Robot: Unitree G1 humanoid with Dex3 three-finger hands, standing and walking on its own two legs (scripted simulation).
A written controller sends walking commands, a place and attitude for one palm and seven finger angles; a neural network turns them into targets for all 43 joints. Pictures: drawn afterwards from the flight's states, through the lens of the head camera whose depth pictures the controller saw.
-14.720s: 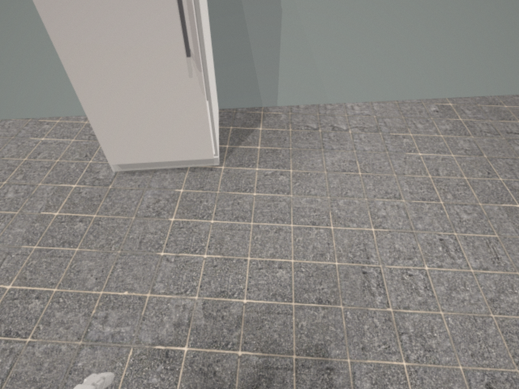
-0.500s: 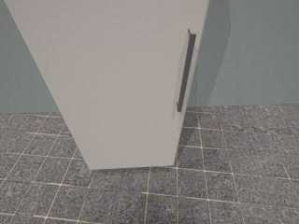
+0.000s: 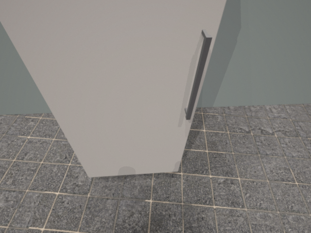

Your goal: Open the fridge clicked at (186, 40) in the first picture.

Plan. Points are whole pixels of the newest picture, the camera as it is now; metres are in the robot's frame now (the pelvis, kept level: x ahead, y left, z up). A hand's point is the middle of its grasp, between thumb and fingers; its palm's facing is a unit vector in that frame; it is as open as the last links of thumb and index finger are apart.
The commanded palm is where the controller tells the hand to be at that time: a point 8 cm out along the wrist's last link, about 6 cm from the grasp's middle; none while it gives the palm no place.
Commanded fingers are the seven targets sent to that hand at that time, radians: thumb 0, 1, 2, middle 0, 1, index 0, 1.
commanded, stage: look again from close up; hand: right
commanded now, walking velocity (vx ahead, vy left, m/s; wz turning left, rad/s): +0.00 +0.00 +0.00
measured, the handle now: (194, 82) +0.57 -0.09 +0.08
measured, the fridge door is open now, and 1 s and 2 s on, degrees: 0 0 0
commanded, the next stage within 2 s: shuffle to correct the standing spot in 0.62 s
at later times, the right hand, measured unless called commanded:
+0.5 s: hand out of the picture +0.10 -0.23 -0.15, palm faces -0.03 +0.94 -0.33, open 7.3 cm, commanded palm none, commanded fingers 0.00 -0.90 -0.90 0.20 0.30 0.20 0.30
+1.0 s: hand out of the picture +0.04 -0.20 -0.18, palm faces -0.05 +0.97 -0.22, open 7.3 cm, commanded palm none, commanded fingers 0.00 -0.90 -0.90 0.20 0.30 0.20 0.30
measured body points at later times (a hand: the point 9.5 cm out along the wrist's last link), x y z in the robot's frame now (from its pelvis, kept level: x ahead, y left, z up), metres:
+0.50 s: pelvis +0.01 +0.01 +0.00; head +0.01 +0.02 +0.45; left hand +0.07 +0.30 -0.13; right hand +0.10 -0.28 -0.13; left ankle +0.05 +0.14 -0.74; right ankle -0.02 -0.11 -0.74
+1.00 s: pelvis +0.04 +0.00 +0.00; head +0.03 +0.00 +0.45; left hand +0.03 +0.25 -0.16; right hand +0.05 -0.25 -0.16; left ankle +0.05 +0.14 -0.74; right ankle -0.02 -0.11 -0.74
